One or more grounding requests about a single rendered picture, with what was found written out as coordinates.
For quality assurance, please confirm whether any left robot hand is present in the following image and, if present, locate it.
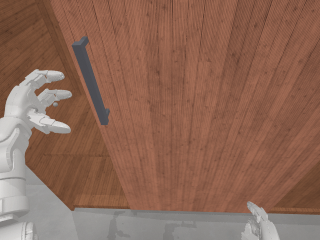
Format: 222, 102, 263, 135
4, 69, 72, 134

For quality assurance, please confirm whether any right robot hand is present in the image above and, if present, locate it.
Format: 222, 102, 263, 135
241, 201, 280, 240

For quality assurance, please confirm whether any left robot forearm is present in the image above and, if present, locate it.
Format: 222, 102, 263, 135
0, 116, 32, 228

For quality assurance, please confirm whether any left robot upper arm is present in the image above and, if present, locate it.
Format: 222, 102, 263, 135
0, 221, 39, 240

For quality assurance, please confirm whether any handle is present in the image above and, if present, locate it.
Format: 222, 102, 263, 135
71, 36, 110, 125

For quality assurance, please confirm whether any wardrobe door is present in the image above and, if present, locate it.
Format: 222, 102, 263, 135
274, 160, 320, 209
49, 0, 320, 213

